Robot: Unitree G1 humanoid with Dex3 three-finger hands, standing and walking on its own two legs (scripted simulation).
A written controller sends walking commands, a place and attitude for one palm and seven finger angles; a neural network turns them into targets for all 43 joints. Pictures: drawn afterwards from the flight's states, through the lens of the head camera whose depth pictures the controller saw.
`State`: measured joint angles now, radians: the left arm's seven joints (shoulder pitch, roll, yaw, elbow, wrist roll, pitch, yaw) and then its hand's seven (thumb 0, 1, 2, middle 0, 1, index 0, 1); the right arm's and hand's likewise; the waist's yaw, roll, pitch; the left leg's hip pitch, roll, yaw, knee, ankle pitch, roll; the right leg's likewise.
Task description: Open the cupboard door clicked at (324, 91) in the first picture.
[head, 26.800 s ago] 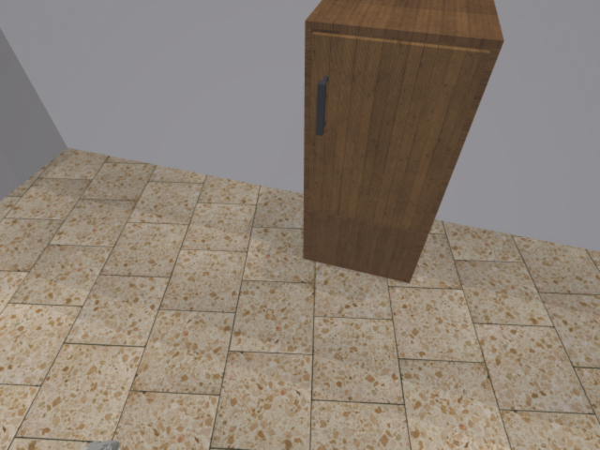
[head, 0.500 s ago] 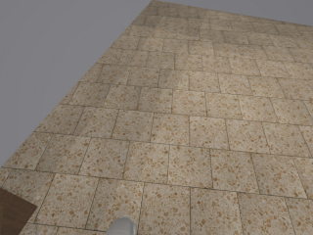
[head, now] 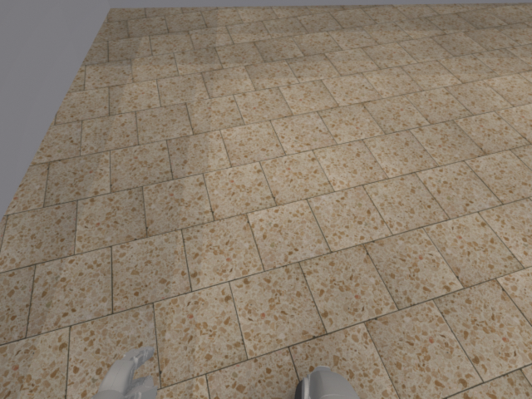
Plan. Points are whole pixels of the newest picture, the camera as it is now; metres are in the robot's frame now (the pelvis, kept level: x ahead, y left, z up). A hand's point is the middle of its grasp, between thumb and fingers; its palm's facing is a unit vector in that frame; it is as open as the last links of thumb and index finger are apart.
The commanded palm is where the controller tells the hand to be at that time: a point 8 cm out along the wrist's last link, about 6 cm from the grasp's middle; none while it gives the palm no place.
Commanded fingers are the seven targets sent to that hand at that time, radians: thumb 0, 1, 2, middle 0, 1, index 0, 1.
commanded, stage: walk to a spot facing it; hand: left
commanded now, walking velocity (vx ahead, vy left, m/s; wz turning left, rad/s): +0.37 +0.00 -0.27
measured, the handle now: out of the picture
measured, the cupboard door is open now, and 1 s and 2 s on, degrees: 40 40 40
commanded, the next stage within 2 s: turn to face it in 0.62 s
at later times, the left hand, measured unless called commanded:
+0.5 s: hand (177, 367) +0.20 +0.17 -0.19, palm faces +0.03 -0.99 -0.15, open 7.3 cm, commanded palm none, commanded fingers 0.00 0.90 0.90 -0.20 -0.30 -0.20 -0.30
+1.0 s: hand (213, 207) +0.54 +0.13 -0.17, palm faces -0.10 -0.97 -0.21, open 7.3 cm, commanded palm none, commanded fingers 0.00 0.90 0.90 -0.20 -0.30 -0.20 -0.30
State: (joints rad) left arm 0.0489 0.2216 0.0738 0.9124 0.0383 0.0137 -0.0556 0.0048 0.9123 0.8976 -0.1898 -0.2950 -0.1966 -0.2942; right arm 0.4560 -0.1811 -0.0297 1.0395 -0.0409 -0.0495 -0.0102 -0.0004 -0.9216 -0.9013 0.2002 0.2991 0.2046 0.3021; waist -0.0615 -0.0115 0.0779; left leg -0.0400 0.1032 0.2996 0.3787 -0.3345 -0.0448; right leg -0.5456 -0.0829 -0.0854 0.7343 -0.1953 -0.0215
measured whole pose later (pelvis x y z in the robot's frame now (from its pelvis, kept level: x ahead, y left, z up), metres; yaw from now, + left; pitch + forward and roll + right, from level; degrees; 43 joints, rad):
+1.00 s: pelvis +0.41 -0.04 -0.01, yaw -4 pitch +0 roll +0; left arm 0.11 0.18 0.04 1.00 0.03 -0.04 0.01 0.00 0.92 0.90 -0.19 -0.30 -0.20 -0.29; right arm 0.44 -0.12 -0.02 1.14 -0.01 0.01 -0.01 0.00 -0.92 -0.90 0.20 0.30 0.20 0.30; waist -0.06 0.00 0.06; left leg -0.21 0.05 0.12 0.69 -0.48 -0.02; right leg -0.34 -0.09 -0.13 0.60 -0.26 0.00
